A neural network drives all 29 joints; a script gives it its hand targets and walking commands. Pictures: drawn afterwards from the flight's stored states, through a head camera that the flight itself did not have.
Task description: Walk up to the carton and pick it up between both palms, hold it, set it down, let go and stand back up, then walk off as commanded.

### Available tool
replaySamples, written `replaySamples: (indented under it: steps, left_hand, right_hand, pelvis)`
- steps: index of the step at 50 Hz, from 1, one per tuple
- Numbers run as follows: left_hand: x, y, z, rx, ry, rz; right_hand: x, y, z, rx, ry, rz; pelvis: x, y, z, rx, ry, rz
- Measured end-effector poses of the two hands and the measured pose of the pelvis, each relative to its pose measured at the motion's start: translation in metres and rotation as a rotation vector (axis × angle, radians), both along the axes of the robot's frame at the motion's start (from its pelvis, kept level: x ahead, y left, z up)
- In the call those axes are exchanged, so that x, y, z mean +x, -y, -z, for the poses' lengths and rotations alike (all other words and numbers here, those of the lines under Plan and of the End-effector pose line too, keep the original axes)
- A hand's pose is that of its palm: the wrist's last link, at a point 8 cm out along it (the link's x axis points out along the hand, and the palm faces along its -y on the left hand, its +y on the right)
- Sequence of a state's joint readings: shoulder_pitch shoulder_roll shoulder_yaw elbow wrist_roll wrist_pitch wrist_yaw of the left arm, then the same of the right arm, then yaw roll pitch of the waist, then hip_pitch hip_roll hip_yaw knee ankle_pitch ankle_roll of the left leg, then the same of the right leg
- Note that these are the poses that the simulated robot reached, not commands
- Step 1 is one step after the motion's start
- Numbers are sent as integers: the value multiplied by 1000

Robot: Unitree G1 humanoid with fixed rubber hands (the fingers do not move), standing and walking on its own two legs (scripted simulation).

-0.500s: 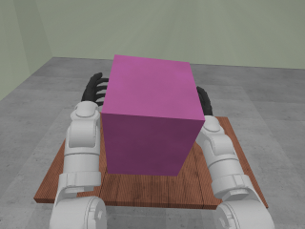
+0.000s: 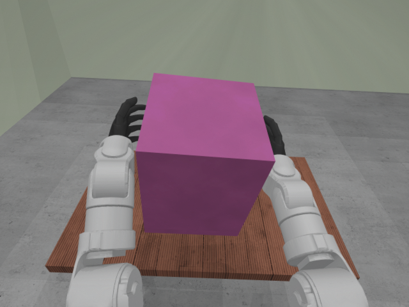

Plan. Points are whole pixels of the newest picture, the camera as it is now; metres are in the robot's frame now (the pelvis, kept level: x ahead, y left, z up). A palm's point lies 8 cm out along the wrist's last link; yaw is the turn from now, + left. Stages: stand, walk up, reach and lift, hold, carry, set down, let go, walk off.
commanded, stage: hold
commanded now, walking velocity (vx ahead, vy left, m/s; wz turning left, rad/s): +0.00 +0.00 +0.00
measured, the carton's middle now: (198, 159) +0.37 +0.01 +0.15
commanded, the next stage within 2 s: none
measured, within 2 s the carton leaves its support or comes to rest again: neither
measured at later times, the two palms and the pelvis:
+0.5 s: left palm (121, 139) +0.35 +0.15 +0.21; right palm (273, 155) +0.35 -0.13 +0.17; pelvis +0.00 +0.00 +0.00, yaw +0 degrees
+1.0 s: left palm (121, 139) +0.35 +0.16 +0.21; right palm (273, 155) +0.35 -0.13 +0.17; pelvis +0.00 +0.00 +0.00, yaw +0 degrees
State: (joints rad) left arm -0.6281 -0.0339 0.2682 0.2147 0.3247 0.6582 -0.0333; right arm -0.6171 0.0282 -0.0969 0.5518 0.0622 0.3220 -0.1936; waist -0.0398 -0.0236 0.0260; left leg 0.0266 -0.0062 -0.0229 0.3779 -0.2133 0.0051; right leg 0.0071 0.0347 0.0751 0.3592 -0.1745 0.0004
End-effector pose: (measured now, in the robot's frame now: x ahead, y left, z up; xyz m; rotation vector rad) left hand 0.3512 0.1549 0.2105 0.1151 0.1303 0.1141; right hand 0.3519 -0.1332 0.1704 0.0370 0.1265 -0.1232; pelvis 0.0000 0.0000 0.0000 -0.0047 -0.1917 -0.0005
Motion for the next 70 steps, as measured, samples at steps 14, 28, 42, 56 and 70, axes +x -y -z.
replaySamples:
  steps: [14,28,42,56,70]
  left_hand:
    - [0,0,1,-1,-3,1]
    - [0,0,1,-2,-5,2]
    - [0,0,1,-2,-6,2]
    - [0,0,2,-3,-8,3]
    - [0,0,2,-3,-7,3]
  right_hand:
    - [0,0,0,0,-1,1]
    - [0,0,0,0,0,1]
    - [0,0,0,0,2,2]
    - [0,0,0,0,2,3]
    - [0,0,-1,0,4,3]
  pelvis:
    - [0,0,0,0,0,0]
    - [0,0,0,0,0,0]
    - [0,0,0,0,0,0]
    - [0,0,0,0,0,0]
    - [0,0,0,0,0,0]
